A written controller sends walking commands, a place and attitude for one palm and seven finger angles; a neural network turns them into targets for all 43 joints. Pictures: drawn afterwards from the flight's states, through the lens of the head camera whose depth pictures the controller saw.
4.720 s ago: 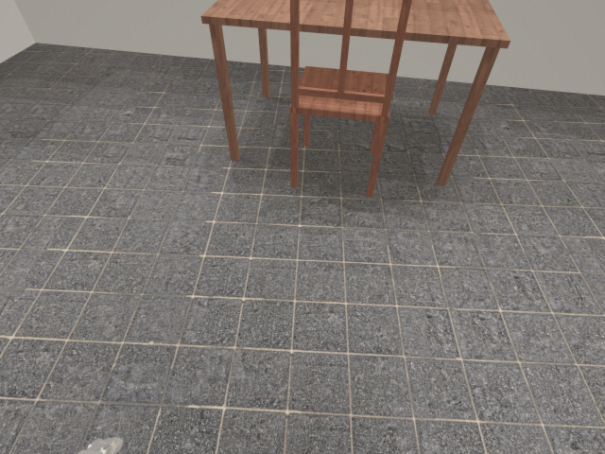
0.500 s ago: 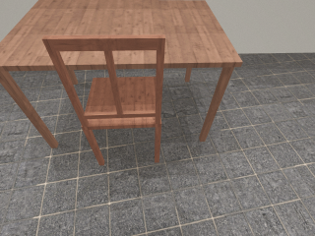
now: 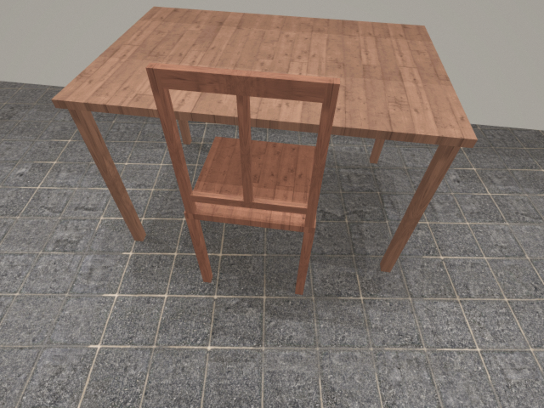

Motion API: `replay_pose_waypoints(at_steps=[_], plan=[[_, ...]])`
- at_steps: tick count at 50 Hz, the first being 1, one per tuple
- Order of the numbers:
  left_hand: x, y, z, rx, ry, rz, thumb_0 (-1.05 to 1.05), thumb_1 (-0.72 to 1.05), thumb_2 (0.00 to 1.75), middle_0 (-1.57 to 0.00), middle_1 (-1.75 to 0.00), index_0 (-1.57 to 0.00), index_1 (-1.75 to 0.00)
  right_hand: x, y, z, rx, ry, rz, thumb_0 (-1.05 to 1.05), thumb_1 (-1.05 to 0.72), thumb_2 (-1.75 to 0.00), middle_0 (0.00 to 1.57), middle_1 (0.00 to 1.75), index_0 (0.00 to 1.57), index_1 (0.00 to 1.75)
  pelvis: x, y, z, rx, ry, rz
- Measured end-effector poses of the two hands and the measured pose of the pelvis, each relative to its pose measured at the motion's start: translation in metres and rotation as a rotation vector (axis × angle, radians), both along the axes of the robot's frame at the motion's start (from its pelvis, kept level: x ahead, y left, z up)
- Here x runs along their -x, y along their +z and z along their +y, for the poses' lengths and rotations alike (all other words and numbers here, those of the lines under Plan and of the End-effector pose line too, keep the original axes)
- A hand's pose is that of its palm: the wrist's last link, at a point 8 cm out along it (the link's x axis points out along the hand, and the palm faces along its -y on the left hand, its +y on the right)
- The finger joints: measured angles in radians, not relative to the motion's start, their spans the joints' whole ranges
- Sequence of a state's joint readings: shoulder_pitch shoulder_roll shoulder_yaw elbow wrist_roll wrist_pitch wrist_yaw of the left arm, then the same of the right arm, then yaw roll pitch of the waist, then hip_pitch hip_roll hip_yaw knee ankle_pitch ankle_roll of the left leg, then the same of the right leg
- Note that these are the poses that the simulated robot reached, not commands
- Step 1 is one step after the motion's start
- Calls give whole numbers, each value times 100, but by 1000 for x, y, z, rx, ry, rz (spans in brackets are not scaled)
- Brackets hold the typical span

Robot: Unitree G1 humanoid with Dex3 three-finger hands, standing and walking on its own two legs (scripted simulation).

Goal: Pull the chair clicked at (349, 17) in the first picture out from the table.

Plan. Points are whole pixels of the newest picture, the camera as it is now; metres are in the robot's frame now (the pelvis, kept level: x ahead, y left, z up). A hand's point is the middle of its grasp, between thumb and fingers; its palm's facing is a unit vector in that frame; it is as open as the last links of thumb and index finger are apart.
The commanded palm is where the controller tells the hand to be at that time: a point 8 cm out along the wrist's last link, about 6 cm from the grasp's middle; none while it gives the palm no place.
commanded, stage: take the last steps up to it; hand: left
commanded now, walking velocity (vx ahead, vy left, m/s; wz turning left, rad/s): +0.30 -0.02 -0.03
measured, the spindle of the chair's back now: (246, 154) +0.70 +0.14 -0.07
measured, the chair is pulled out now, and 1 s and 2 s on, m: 0.00 0.00 0.00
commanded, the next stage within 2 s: come to a stop and stand still in 0.60 s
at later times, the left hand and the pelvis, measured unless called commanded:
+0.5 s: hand (202, 350) +0.25 +0.16 -0.18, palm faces -0.03 -0.97 -0.23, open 7.4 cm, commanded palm none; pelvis +0.14 -0.02 -0.03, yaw -2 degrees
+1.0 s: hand (207, 355) +0.24 +0.15 -0.19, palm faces +0.01 -0.99 -0.16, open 7.4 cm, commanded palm none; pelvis +0.24 -0.01 -0.01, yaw -4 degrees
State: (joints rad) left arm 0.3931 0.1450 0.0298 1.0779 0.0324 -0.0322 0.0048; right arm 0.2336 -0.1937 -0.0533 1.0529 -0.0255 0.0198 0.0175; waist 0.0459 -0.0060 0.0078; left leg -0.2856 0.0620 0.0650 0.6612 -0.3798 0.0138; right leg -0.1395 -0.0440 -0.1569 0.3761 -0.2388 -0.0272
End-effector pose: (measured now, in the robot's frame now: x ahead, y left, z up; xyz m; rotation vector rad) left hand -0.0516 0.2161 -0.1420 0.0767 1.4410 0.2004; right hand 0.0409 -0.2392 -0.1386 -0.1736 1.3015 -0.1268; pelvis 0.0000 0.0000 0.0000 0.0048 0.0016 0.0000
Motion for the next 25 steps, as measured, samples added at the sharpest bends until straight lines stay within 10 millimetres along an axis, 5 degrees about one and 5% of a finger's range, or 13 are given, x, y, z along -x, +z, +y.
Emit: replay_pose_waypoints(at_steps=[4,8,18,22,25], plan=[[13,-15,15,29,19,96,1,91,90,-21,-30,-20,-30,-18,-4,20,21,3,-49,1,-91,-90,19,30,20,30,-14,-10,16,18,-5,-3],[-13,-13,27,33,-26,120,1,91,90,-20,-29,-20,-30,-11,0,31,26,-50,-37,1,-92,-90,20,30,20,30,-31,-6,21,7,-18,-10],[-187,-4,26,-26,-129,-140,1,91,90,-20,-29,-20,-29,24,-11,39,-43,-142,200,1,-91,-90,20,30,20,30,-90,-7,7,-16,-34,-14],[-260,-6,8,-54,-184,-238,1,91,90,-20,-29,-20,-29,15,-27,28,-75,-179,262,1,-90,-90,20,30,20,30,-123,-21,-12,-25,-41,-17],[-292,-7,-7,-66,-187,-298,1,91,90,-20,-29,-20,-29,-8,-37,13,-82,-179,275,1,-90,-90,20,30,20,30,-141,-27,-23,-11,-37,-27]])
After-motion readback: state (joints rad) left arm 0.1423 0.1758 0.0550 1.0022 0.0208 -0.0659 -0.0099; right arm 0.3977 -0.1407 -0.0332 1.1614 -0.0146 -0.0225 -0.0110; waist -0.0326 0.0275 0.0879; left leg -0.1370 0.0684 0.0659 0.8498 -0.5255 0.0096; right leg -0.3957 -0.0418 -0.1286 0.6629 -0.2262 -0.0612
